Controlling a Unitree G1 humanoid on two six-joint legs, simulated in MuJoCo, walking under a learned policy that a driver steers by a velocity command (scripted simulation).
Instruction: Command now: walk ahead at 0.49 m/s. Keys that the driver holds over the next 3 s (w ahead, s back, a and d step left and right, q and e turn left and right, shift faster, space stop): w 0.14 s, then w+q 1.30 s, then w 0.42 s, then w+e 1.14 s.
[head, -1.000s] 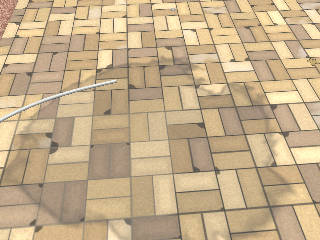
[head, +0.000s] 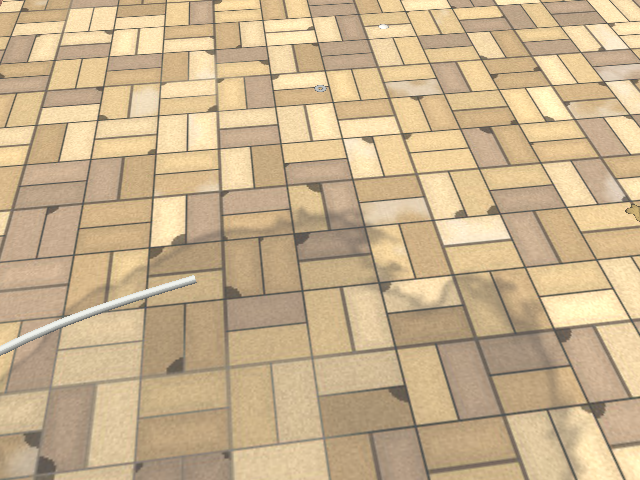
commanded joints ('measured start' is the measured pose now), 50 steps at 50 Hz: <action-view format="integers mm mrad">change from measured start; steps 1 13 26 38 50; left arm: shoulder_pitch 33 -131 49 130 7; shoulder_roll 45 102 98 178 141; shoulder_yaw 13 30 46 74 61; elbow -43 -118 -15 20 -120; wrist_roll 12 -8 28 -2 15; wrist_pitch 3 -40 -44 9 -35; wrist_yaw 7 -41 -16 11 -4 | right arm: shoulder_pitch -41 82 -28 -338 -117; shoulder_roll -132 -186 -64 -56 -136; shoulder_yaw -21 -38 -45 -39 -75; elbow -55 -19 -143 -308 -299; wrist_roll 2 29 35 31 17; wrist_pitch -18 35 67 63 31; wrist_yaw -20 -43 -39 27 -9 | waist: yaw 47 44 21 83 57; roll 74 114 -23 -18 56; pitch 55 27 16 98 -68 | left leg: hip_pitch -107 129 -547 -540 21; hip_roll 279 319 228 177 265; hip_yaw -206 -242 -186 -6 -419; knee -203 40 840 392 -53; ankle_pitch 75 187 -14 33 159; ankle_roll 171 82 -52 1 206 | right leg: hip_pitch -19 245 542 755 40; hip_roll -42 87 -147 -187 -14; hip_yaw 2 -55 -43 -266 24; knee -144 -672 -989 -903 22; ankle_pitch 163 108 295 468 -88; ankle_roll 27 -7 -135 -87 42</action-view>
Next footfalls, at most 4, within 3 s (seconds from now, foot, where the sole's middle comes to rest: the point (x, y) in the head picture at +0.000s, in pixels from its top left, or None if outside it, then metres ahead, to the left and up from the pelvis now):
0.28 right None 0.33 -0.17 -0.78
0.86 left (258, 462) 0.56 0.14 -0.78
1.36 right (267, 322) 0.91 0.13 -0.78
1.86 left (116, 330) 0.90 0.50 -0.78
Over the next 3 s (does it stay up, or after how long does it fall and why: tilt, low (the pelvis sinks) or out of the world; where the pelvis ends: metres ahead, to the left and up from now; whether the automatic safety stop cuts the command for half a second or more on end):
stays up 1.37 0.69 -0.01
